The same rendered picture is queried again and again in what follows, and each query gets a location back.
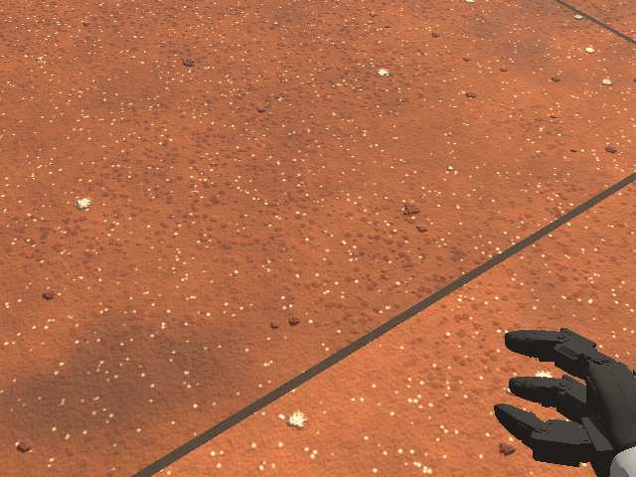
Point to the right robot forearm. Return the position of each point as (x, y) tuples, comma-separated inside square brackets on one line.
[(624, 464)]

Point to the robot right hand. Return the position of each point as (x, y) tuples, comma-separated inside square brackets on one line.
[(602, 413)]

